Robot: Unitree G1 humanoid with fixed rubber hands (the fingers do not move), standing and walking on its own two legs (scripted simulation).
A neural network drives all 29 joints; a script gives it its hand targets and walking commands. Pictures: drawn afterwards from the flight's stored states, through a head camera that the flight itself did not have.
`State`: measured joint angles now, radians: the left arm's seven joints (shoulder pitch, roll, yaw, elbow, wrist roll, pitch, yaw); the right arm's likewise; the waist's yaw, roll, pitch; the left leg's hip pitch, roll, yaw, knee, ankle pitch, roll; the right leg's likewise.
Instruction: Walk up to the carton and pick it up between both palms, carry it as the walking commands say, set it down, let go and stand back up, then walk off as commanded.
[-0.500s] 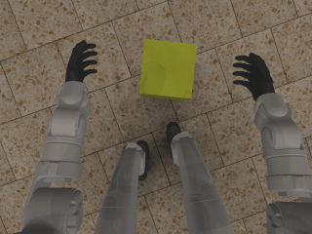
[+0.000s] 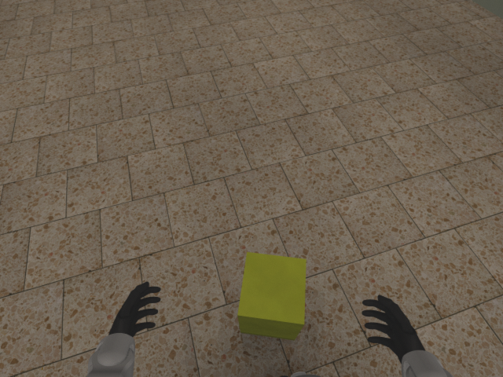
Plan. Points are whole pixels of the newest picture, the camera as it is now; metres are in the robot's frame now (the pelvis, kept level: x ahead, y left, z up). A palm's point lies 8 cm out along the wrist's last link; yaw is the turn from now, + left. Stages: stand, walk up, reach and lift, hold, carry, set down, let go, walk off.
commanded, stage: let go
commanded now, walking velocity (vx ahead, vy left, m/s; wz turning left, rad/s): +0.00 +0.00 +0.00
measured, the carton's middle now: (271, 297) +0.42 -0.06 -0.63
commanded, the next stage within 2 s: stand in 0.66 s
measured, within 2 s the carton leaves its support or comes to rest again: neither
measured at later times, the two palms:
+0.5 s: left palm (99, 352) +0.19 +0.24 -0.06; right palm (407, 344) +0.19 -0.22 -0.06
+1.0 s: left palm out of the picture +0.13 +0.31 -0.08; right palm (447, 351) +0.18 -0.28 -0.06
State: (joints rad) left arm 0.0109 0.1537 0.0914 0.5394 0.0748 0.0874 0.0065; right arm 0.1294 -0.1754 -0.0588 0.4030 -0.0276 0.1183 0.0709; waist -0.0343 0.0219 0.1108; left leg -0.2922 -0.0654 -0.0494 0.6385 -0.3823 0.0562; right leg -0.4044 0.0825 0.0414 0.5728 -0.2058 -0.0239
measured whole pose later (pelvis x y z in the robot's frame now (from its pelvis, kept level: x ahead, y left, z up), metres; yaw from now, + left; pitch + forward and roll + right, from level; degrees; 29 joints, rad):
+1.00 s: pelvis +0.05 +0.01 +0.00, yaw +2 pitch -3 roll -1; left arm 0.32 0.32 0.07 0.78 0.04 -0.01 0.01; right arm 0.31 -0.35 -0.07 0.69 -0.05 -0.03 -0.03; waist 0.00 0.03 -0.15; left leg -0.07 -0.09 -0.08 0.55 -0.42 0.08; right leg -0.21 0.05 0.03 0.58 -0.31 -0.02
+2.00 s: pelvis -0.02 -0.02 +0.01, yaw +1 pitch -5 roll +1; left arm 0.22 0.34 0.02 1.06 0.01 -0.02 0.00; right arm 0.31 -0.35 0.00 1.02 -0.02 -0.04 -0.01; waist 0.01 -0.01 -0.03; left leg -0.09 -0.07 -0.07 0.42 -0.25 0.03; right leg -0.21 0.07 0.03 0.40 -0.10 -0.06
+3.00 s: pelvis +0.00 -0.04 +0.01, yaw -8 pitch -3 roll +0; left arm 0.22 0.30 0.02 1.03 0.03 0.07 -0.01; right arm 0.19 -0.30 -0.02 0.97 -0.02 0.02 -0.07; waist 0.01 -0.03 0.07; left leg -0.10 0.03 0.06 0.53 -0.36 0.00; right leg -0.44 0.04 0.01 0.99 -0.44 0.07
